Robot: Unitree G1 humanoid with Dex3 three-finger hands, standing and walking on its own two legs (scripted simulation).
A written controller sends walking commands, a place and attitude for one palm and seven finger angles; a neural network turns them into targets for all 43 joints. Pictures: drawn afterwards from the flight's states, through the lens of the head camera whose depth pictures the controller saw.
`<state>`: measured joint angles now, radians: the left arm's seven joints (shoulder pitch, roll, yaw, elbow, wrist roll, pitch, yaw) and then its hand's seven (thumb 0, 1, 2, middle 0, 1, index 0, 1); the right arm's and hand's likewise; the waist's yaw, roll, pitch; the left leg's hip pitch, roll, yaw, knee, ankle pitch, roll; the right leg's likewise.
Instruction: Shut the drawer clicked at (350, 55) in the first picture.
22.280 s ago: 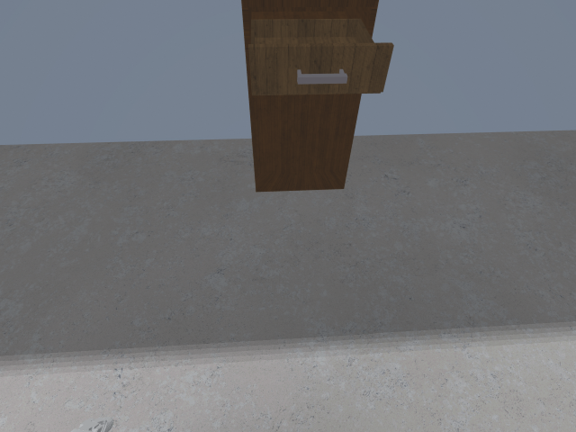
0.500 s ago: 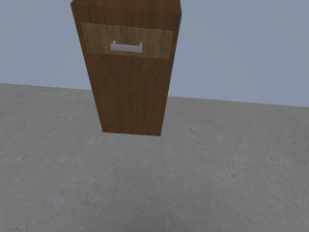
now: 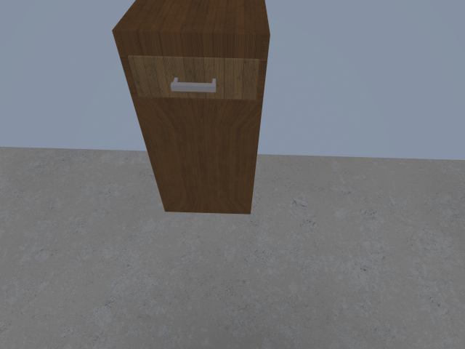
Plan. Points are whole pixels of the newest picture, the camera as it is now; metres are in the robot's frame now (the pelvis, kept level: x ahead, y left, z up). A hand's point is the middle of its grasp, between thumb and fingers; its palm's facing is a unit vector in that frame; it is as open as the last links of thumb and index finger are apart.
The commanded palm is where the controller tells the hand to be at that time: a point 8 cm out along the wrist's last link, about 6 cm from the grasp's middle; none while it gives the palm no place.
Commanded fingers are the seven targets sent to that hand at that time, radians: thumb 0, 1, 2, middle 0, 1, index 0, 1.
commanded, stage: let the arm hang, fingers relaxed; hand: left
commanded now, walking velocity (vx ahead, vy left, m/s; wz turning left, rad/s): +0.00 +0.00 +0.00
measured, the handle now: (194, 84) +0.86 +0.17 +0.00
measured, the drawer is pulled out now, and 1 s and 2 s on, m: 0.00 0.00 0.00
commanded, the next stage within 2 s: look to check the result in 0.26 s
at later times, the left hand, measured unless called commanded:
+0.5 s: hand out of the picture -0.02 +0.15 -0.18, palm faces +0.03 -0.98 -0.18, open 7.4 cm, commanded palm none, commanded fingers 0.00 0.90 0.90 -0.20 -0.30 -0.20 -0.30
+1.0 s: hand out of the picture +0.00 +0.14 -0.18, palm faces +0.03 -0.98 -0.18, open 7.4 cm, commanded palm none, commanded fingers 0.00 0.90 0.90 -0.20 -0.30 -0.20 -0.30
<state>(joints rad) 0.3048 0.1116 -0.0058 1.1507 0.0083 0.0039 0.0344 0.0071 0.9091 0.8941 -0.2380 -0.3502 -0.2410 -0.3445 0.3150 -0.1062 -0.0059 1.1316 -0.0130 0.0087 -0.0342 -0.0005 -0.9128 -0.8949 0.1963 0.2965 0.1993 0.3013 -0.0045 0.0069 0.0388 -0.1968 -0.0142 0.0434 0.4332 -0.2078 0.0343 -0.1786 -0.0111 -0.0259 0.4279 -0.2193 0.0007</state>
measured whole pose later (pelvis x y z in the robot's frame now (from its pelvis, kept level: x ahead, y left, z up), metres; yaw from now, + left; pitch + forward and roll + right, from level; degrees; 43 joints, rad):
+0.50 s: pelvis +0.00 -0.01 +0.00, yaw +0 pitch -1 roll +0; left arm 0.30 0.12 0.01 1.15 0.01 0.00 0.04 0.01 0.91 0.89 -0.20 -0.30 -0.20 -0.30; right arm 0.33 -0.11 -0.02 1.15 -0.01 0.01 -0.04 0.00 -0.91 -0.90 0.20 0.30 0.20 0.30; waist -0.01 0.01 0.05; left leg -0.20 0.01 0.04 0.43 -0.21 0.01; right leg -0.18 0.01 -0.03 0.43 -0.23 -0.02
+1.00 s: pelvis +0.01 -0.02 +0.00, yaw +0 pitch -2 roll +0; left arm 0.28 0.12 0.00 1.15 0.00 -0.01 0.04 0.01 0.91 0.89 -0.20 -0.30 -0.20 -0.30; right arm 0.29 -0.11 -0.02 1.15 -0.01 0.01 -0.04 0.00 -0.91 -0.90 0.20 0.30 0.20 0.30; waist -0.01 0.01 0.05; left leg -0.18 0.02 0.04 0.42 -0.22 0.00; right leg -0.16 0.02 -0.03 0.41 -0.23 -0.03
